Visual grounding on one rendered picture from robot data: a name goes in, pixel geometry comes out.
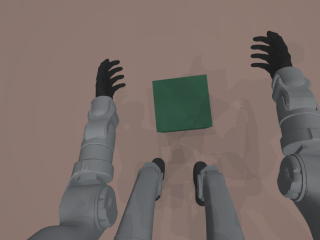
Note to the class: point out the left robot forearm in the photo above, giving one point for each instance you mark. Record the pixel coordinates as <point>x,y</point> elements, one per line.
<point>94,165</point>

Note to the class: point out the right robot upper arm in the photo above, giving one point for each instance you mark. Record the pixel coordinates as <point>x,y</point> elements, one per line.
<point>299,180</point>

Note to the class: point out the left robot upper arm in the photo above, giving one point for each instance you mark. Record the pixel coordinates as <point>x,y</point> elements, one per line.
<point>86,211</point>

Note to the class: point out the left robot hand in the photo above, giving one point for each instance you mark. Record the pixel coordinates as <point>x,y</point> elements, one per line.
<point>104,83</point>

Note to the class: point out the right robot shin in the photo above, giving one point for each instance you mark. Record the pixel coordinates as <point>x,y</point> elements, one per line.
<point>211,168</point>

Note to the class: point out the right robot hand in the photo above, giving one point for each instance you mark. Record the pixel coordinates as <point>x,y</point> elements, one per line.
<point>278,56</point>

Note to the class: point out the right robot forearm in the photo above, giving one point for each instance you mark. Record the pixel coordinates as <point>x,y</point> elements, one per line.
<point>298,112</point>

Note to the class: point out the robot right foot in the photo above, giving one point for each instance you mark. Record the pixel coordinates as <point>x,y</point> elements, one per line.
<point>196,171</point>

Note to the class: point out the carton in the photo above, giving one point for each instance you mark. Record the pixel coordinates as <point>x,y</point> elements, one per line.
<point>182,104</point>

